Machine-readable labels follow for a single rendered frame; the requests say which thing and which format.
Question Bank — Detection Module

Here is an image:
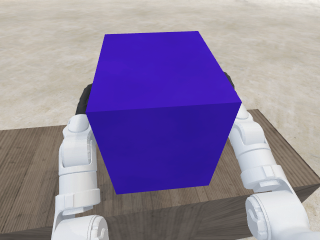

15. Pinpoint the robot right upper arm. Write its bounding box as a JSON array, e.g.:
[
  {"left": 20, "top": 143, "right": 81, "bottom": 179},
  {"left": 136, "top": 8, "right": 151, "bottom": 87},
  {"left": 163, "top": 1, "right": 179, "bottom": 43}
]
[{"left": 245, "top": 190, "right": 320, "bottom": 240}]

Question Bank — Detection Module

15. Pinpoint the left robot hand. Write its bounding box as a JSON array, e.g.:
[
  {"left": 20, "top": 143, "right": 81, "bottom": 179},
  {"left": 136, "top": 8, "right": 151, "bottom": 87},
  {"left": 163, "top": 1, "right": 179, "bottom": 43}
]
[{"left": 75, "top": 84, "right": 93, "bottom": 115}]

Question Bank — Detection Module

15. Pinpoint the right robot hand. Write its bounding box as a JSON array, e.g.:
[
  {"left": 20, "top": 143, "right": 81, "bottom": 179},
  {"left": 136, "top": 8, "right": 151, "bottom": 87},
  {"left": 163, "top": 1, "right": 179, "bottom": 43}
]
[{"left": 224, "top": 72, "right": 235, "bottom": 89}]

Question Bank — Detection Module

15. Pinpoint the robot left upper arm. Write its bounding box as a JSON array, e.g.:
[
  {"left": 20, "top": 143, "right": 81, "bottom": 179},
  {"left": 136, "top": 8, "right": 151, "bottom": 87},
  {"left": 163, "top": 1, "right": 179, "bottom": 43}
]
[{"left": 52, "top": 214, "right": 109, "bottom": 240}]

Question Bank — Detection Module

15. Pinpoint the robot left forearm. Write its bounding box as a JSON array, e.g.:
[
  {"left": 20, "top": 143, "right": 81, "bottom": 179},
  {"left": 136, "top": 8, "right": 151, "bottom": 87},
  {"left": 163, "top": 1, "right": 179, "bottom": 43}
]
[{"left": 51, "top": 114, "right": 101, "bottom": 240}]

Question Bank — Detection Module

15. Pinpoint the pedestal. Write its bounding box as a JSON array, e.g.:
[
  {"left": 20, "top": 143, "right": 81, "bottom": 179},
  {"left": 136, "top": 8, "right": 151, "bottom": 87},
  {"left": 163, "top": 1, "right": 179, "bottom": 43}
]
[{"left": 0, "top": 109, "right": 320, "bottom": 240}]

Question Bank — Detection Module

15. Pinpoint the carton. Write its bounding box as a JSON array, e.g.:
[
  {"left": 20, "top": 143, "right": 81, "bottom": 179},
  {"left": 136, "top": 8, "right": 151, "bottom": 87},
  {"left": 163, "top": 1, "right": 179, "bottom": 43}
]
[{"left": 85, "top": 31, "right": 242, "bottom": 195}]

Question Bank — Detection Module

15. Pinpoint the robot right forearm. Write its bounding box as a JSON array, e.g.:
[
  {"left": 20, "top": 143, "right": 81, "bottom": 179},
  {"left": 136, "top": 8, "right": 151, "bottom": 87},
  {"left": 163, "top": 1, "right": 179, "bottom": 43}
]
[{"left": 228, "top": 104, "right": 310, "bottom": 228}]

